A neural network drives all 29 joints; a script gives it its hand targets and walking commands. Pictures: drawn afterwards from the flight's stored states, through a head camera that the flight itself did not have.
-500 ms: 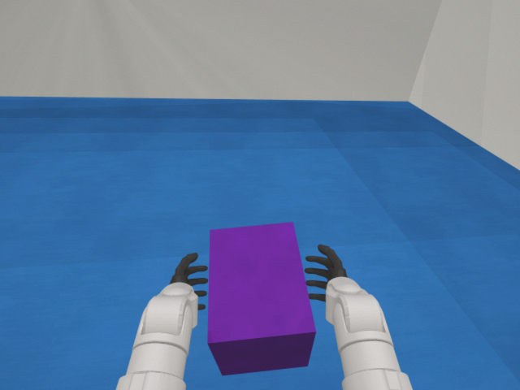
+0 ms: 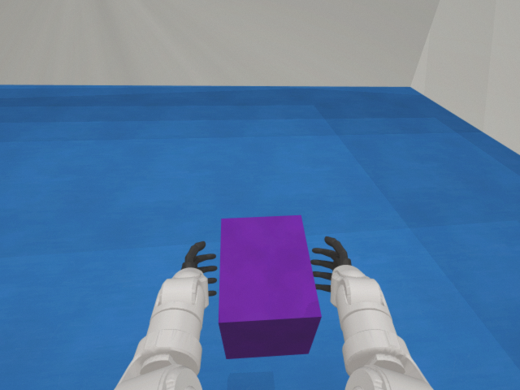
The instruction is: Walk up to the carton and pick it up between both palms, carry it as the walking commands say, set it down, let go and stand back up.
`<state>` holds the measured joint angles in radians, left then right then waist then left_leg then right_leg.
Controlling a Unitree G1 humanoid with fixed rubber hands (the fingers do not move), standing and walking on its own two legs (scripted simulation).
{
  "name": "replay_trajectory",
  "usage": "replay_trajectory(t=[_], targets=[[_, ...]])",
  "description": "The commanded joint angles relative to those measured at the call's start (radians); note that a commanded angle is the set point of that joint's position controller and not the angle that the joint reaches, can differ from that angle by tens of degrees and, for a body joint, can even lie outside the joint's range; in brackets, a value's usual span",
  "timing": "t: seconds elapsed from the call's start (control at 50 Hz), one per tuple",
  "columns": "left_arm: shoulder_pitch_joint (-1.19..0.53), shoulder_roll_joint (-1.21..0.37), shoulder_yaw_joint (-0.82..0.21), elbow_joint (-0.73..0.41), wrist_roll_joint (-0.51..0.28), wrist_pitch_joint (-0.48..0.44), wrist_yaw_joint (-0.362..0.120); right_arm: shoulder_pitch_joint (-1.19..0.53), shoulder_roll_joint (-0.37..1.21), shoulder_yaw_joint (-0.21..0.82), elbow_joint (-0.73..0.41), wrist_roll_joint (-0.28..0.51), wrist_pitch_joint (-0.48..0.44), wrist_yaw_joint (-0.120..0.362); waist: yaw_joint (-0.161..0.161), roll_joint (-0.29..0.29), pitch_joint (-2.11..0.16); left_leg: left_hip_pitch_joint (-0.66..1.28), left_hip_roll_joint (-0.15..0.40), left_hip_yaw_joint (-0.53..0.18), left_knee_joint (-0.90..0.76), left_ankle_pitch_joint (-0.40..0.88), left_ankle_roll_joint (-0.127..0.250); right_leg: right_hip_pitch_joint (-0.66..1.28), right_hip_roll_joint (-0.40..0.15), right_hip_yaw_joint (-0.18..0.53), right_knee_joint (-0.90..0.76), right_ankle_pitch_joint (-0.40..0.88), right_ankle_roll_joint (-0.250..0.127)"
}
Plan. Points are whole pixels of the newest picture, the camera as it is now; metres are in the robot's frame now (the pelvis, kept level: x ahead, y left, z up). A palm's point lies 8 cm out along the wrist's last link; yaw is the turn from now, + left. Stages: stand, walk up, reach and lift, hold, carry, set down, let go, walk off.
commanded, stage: set down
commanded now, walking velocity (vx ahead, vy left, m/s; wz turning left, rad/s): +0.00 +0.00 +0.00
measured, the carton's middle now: (264, 285) +0.37 -0.02 -0.04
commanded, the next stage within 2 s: none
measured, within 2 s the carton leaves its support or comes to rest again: neither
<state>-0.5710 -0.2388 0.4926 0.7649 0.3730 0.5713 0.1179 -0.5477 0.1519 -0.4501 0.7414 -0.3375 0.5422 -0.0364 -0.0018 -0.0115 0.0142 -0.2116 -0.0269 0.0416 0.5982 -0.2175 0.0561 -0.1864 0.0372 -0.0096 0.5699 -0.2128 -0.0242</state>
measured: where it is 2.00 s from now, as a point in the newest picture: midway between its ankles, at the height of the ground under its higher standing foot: outside the picture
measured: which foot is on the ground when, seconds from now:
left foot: down 0.00-1.00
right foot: down 0.00-1.00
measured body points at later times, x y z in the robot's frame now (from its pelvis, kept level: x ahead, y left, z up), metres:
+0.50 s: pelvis +0.02 -0.02 -0.01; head +0.15 -0.02 +0.42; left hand +0.36 +0.12 -0.09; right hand +0.38 -0.14 -0.07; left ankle +0.08 +0.08 -0.72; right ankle +0.07 -0.11 -0.72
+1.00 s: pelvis -0.01 -0.02 -0.09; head +0.21 -0.02 +0.30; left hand +0.39 +0.12 -0.19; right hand +0.39 -0.12 -0.18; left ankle +0.08 +0.08 -0.72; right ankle +0.07 -0.11 -0.72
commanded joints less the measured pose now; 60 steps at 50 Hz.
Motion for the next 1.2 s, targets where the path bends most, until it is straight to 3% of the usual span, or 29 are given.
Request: replay_trajectory(t=[0.0,0.04,0.06,0.08,0.12,0.16,0.22,0.24,0.28,0.32,0.38,0.4,0.44,0.46,0.48,0.52,0.56,0.6,0.62,0.66,0.72,0.74,0.82,0.92,0.94,0.98,1.0,1.08,1.18], targets=[[-0.619,-0.787,-0.287,0.048,-0.127,-0.083,-0.266,-0.632,0.928,0.268,0.071,0.095,-0.067,0.214,0.013,-0.029,-0.089,0.034,0.005,-0.179,-0.132,-0.264,0.014,-0.166,0.002,0.133,-0.103,-0.26,-0.042],[-0.534,-0.755,-0.268,0.066,-0.092,-0.094,-0.266,-0.556,0.938,0.253,0.143,0.095,-0.072,0.213,0.05,-0.037,-0.095,0.017,0.016,-0.189,-0.125,-0.247,0.011,-0.154,-0.014,0.152,-0.097,-0.25,-0.031],[-0.535,-0.761,-0.276,0.062,-0.099,-0.099,-0.263,-0.505,0.881,0.247,0.13,0.074,-0.088,0.206,0.02,-0.012,-0.067,0.028,0.011,-0.171,-0.104,-0.206,-0.001,-0.226,-0.016,0.146,-0.114,-0.246,-0.048],[-0.511,-0.745,-0.263,0.053,-0.085,-0.125,-0.261,-0.523,0.928,0.28,0.074,0.08,-0.11,0.206,0.055,-0.061,-0.091,0.018,0.005,-0.167,-0.081,-0.181,0.009,-0.215,-0.021,0.168,-0.11,-0.238,-0.038],[-0.605,-0.749,-0.314,0.011,-0.116,-0.169,-0.254,-0.522,0.879,0.232,0.131,0.057,-0.143,0.205,0.006,-0.021,-0.109,-0.018,0.013,-0.185,-0.07,-0.184,-0.006,-0.272,-0.009,0.16,-0.063,-0.214,-0.048],[-0.463,-0.77,-0.332,0.006,-0.098,-0.218,-0.249,-0.48,0.881,0.292,0.077,0.067,-0.201,0.204,0.041,0.004,-0.207,0.027,0.0,-0.177,-0.048,-0.002,-0.004,-0.262,-0.008,0.173,-0.065,-0.07,-0.045],[-0.501,-0.722,-0.361,-0.001,-0.107,-0.278,-0.249,-0.487,0.885,0.317,0.098,0.042,-0.252,0.192,0.036,-0.036,-0.222,-0.075,-0.025,-0.167,-0.001,0.022,-0.006,-0.275,0.012,0.167,-0.007,-0.015,-0.033],[-0.485,-0.743,-0.392,-0.016,-0.115,-0.306,-0.252,-0.459,0.868,0.332,0.065,0.05,-0.282,0.19,-0.001,-0.018,-0.246,-0.052,-0.018,-0.184,0.007,0.077,0.001,-0.304,0.011,0.159,0.01,0.025,-0.034],[-0.455,-0.679,-0.402,-0.072,-0.09,-0.35,-0.241,-0.387,0.898,0.344,0.122,0.046,-0.306,0.187,0.055,-0.026,-0.303,-0.078,-0.026,-0.173,0.042,0.174,0.002,-0.306,0.026,0.161,0.048,0.097,-0.024],[-0.409,-0.717,-0.431,-0.062,-0.094,-0.385,-0.244,-0.361,0.856,0.349,0.039,0.014,-0.352,0.177,0.003,-0.01,-0.395,-0.111,-0.036,-0.183,0.069,0.262,-0.001,-0.335,0.036,0.158,0.091,0.176,-0.021],[-0.427,-0.631,-0.451,-0.097,-0.11,-0.454,-0.254,-0.41,0.939,0.477,0.03,0.064,-0.401,0.147,0.087,-0.091,-0.511,-0.246,-0.046,-0.172,0.135,0.24,0.009,-0.253,0.025,0.208,0.12,0.247,-0.005],[-0.439,-0.613,-0.492,-0.149,-0.127,-0.481,-0.261,-0.354,0.95,0.48,0.022,0.062,-0.416,0.135,0.048,-0.082,-0.586,-0.268,-0.051,-0.16,0.155,0.274,0.003,-0.244,0.03,0.204,0.132,0.32,-0.001],[-0.397,-0.584,-0.49,-0.115,-0.142,-0.502,-0.264,-0.289,0.957,0.493,0.051,0.071,-0.432,0.114,0.049,-0.099,-0.625,-0.319,-0.05,-0.167,0.181,0.296,0.008,-0.266,0.022,0.222,0.155,0.386,0.009],[-0.335,-0.614,-0.49,-0.05,-0.127,-0.51,-0.262,-0.27,0.911,0.472,0.024,0.03,-0.446,0.096,-0.016,-0.128,-0.596,-0.367,-0.055,-0.182,0.185,0.302,0.019,-0.291,0.035,0.197,0.189,0.391,0.012],[-0.373,-0.592,-0.499,-0.099,-0.129,-0.524,-0.262,-0.31,0.934,0.527,0.044,0.072,-0.461,0.089,0.066,-0.093,-0.655,-0.428,-0.064,-0.157,0.212,0.285,-0.003,-0.254,0.034,0.214,0.198,0.401,0.006],[-0.474,-0.597,-0.58,-0.186,-0.188,-0.564,-0.252,-0.329,0.972,0.598,0.007,0.104,-0.491,0.072,0.054,-0.131,-0.766,-0.441,-0.064,-0.16,0.242,0.262,0.006,-0.24,0.057,0.2,0.239,0.382,0.011],[-0.36,-0.547,-0.565,-0.118,-0.174,-0.572,-0.255,-0.308,0.981,0.646,-0.003,0.119,-0.497,0.05,0.103,-0.145,-0.784,-0.525,-0.081,-0.152,0.264,0.277,0.007,-0.191,0.037,0.231,0.264,0.471,0.029],[-0.508,-0.532,-0.646,-0.244,-0.238,-0.597,-0.237,-0.324,0.94,0.663,-0.03,0.153,-0.521,0.036,0.072,-0.09,-0.938,-0.514,-0.077,-0.159,0.307,0.32,-0.005,-0.232,0.053,0.23,0.312,0.481,0.015],[-0.485,-0.528,-0.648,-0.247,-0.238,-0.611,-0.224,-0.362,0.93,0.69,-0.055,0.175,-0.533,0.025,0.102,-0.053,-0.986,-0.528,-0.088,-0.153,0.34,0.332,-0.007,-0.25,0.06,0.231,0.361,0.475,0.016],[-0.443,-0.524,-0.649,-0.136,-0.251,-0.595,-0.218,-0.38,0.838,0.643,-0.076,0.142,-0.541,0.003,0.022,-0.092,-0.88,-0.582,-0.085,-0.156,0.35,0.218,-0.015,-0.362,0.064,0.192,0.351,0.32,0.013],[-0.446,-0.493,-0.635,-0.177,-0.247,-0.598,-0.192,-0.415,0.862,0.73,-0.119,0.176,-0.534,-0.008,0.117,-0.097,-0.957,-0.57,-0.093,-0.137,0.391,0.213,-0.018,-0.334,0.073,0.202,0.387,0.286,0.02],[-0.451,-0.529,-0.672,-0.17,-0.253,-0.589,-0.185,-0.368,0.834,0.671,-0.1,0.148,-0.526,-0.012,0.018,-0.074,-0.925,-0.545,-0.095,-0.15,0.387,0.208,-0.018,-0.431,0.09,0.152,0.402,0.247,0.02],[-0.489,-0.48,-0.617,-0.154,-0.228,-0.587,-0.157,-0.479,0.818,0.696,-0.104,0.181,-0.532,-0.009,0.11,-0.077,-0.832,-0.642,-0.097,-0.127,0.448,0.078,-0.02,-0.574,0.097,0.168,0.433,0.076,0.012],[-0.617,-0.534,-0.644,-0.109,-0.277,-0.566,-0.141,-0.598,0.756,0.663,-0.119,0.174,-0.526,-0.024,0.035,-0.053,-0.842,-0.68,-0.103,-0.126,0.492,-0.023,-0.031,-0.669,0.1,0.128,0.503,-0.055,0.012],[-0.632,-0.529,-0.643,-0.144,-0.288,-0.576,-0.143,-0.638,0.791,0.717,-0.155,0.205,-0.527,-0.032,0.078,-0.097,-0.965,-0.682,-0.11,-0.122,0.533,0.019,-0.027,-0.627,0.106,0.145,0.521,-0.025,0.024],[-0.593,-0.53,-0.607,-0.083,-0.261,-0.56,-0.132,-0.621,0.782,0.697,-0.111,0.204,-0.522,-0.026,0.111,-0.061,-0.901,-0.707,-0.115,-0.123,0.543,0.017,-0.025,-0.718,0.112,0.131,0.552,-0.035,0.023],[-0.599,-0.565,-0.619,-0.103,-0.257,-0.558,-0.128,-0.552,0.787,0.655,-0.058,0.175,-0.509,-0.021,0.056,-0.044,-0.897,-0.679,-0.111,-0.135,0.541,0.039,-0.027,-0.749,0.124,0.109,0.576,-0.013,0.017],[-0.67,-0.56,-0.602,-0.067,-0.247,-0.536,-0.144,-0.717,0.831,0.668,-0.101,0.208,-0.491,-0.017,0.062,-0.108,-0.893,-0.779,-0.11,-0.138,0.605,-0.056,-0.012,-0.798,0.116,0.123,0.599,-0.12,0.037],[-0.799,-0.614,-0.632,-0.136,-0.271,-0.524,-0.154,-0.753,0.877,0.667,-0.08,0.221,-0.468,-0.003,0.059,-0.067,-1.013,-0.817,-0.118,-0.107,0.679,-0.027,-0.027,-0.819,0.128,0.126,0.657,-0.089,0.033]])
